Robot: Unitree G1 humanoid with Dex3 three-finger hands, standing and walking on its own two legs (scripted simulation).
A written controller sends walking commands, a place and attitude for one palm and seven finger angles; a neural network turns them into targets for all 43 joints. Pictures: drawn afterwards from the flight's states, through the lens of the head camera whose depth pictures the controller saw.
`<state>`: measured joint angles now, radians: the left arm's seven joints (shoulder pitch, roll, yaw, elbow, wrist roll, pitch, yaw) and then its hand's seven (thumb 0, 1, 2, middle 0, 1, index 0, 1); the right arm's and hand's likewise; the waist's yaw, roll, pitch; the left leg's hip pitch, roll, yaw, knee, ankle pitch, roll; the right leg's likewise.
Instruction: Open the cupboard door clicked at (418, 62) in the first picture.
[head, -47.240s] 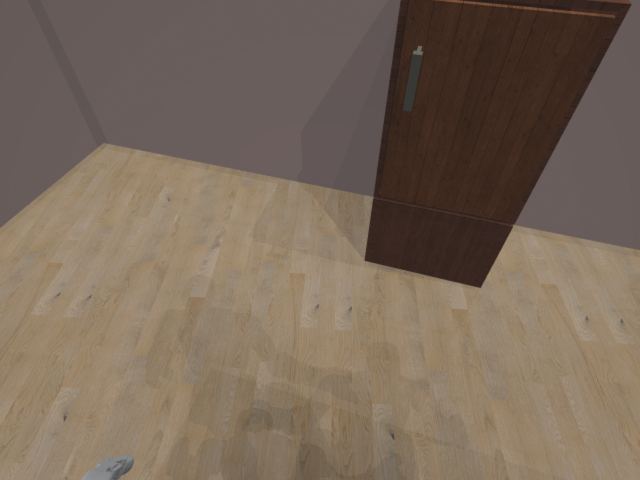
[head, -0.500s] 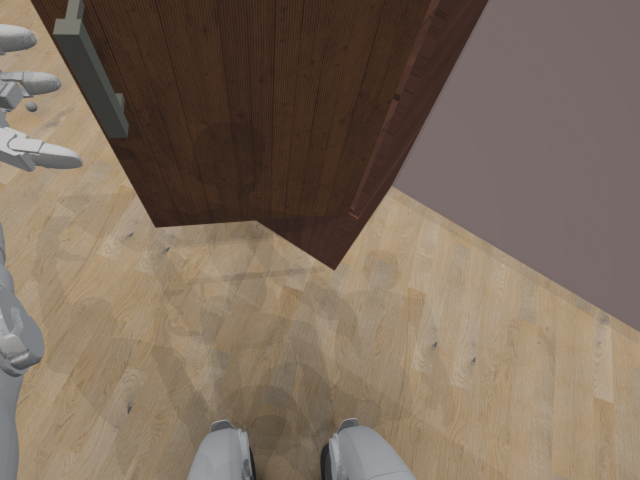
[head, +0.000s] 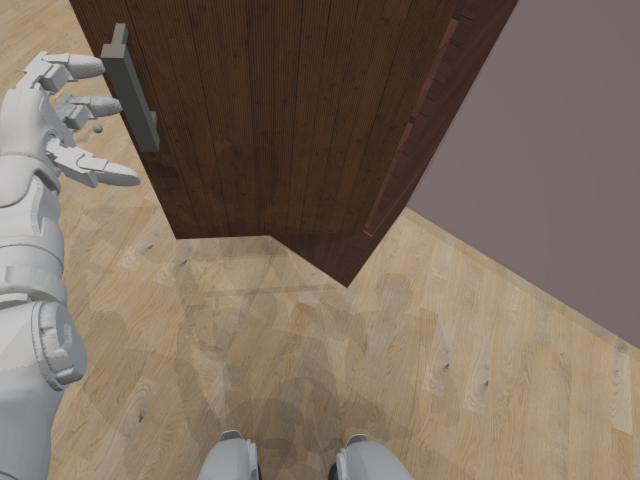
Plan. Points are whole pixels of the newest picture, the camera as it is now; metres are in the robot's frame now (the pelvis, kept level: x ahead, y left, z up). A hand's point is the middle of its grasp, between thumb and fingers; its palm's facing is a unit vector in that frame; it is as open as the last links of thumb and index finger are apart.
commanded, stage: slide the fingers in behind the handle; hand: left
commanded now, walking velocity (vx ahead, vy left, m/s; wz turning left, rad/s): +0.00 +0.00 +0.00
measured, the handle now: (136, 92) +0.57 +0.19 +0.10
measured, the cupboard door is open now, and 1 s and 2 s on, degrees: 41 41 42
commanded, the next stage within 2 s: close the thumb around the handle in 1.32 s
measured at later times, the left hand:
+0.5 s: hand (141, 124) +0.51 +0.18 +0.10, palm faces +0.03 -1.00 -0.02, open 14.0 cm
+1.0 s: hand (153, 127) +0.51 +0.17 +0.10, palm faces +0.04 -1.00 -0.01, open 14.1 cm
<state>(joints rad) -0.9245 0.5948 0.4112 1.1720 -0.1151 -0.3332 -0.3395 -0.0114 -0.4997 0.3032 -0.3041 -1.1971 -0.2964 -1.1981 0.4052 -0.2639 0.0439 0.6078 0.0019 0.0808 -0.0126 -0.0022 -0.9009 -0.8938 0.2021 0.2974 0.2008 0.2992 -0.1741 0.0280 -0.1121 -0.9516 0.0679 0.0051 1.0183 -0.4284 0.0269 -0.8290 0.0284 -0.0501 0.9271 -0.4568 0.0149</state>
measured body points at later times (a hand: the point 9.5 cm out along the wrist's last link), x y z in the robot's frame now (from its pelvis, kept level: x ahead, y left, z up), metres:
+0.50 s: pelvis -0.01 -0.02 +0.00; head +0.11 +0.00 +0.43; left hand +0.51 +0.23 +0.10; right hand -0.03 -0.28 -0.11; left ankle +0.02 +0.10 -0.67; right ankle -0.01 -0.14 -0.67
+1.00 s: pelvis +0.00 -0.02 +0.00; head +0.11 +0.00 +0.43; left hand +0.50 +0.22 +0.10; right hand +0.00 -0.28 -0.11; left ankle +0.02 +0.10 -0.67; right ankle -0.01 -0.14 -0.67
